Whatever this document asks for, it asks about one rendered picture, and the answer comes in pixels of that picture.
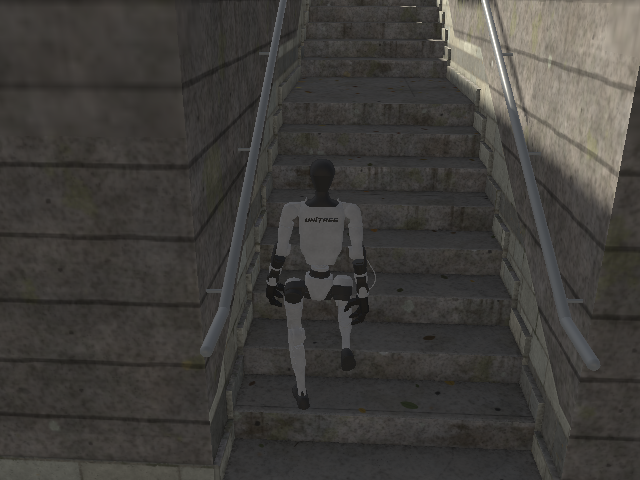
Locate stairs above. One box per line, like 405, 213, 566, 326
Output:
301, 0, 447, 78
223, 103, 542, 480

